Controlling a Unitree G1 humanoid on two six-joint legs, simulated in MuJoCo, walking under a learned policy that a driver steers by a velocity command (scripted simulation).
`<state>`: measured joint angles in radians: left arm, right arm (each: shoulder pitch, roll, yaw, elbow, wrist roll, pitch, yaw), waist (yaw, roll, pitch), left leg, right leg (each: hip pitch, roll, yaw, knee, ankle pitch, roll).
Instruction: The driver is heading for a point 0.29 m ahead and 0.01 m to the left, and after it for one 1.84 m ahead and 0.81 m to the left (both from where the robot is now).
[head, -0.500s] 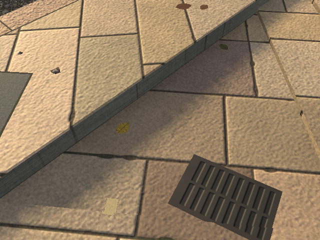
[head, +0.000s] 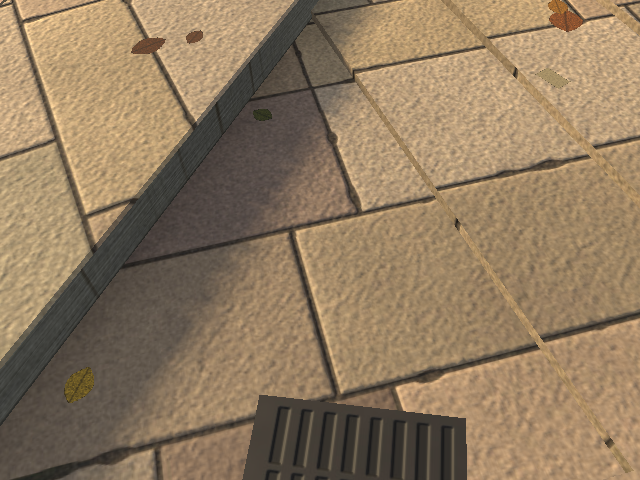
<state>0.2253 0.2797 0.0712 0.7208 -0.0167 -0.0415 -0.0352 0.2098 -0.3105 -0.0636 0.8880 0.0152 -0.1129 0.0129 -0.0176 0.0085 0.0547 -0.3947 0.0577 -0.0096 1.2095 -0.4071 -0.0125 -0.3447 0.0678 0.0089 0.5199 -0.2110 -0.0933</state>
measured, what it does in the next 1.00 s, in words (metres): goes down, turning left: left foot 0.03 m lower, then right foot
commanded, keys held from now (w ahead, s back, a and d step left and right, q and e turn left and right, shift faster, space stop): w+e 0.08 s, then w+q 0.32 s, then s+q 0.40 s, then w+q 0.20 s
